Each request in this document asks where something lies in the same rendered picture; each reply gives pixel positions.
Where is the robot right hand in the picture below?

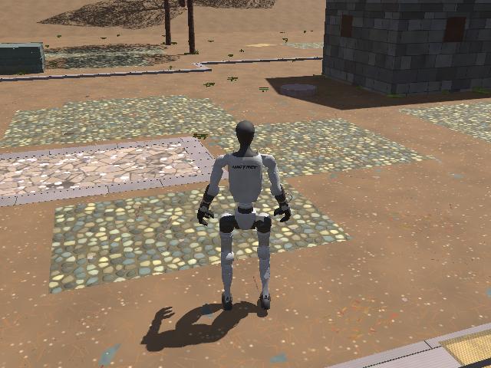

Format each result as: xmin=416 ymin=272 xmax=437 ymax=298
xmin=274 ymin=207 xmax=291 ymax=222

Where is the robot right thigh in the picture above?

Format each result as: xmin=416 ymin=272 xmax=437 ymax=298
xmin=255 ymin=213 xmax=272 ymax=260

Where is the robot head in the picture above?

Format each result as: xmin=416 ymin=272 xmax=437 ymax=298
xmin=232 ymin=120 xmax=258 ymax=157

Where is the robot right upper arm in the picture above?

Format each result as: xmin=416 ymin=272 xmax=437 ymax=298
xmin=261 ymin=154 xmax=282 ymax=196

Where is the robot left forearm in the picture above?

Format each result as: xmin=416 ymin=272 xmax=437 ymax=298
xmin=199 ymin=185 xmax=215 ymax=212

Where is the robot left upper arm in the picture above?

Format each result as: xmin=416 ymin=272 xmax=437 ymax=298
xmin=207 ymin=154 xmax=229 ymax=196

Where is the robot left hand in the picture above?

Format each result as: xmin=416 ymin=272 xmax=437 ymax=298
xmin=197 ymin=204 xmax=214 ymax=226

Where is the robot right forearm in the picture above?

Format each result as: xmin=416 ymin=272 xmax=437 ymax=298
xmin=275 ymin=184 xmax=289 ymax=211

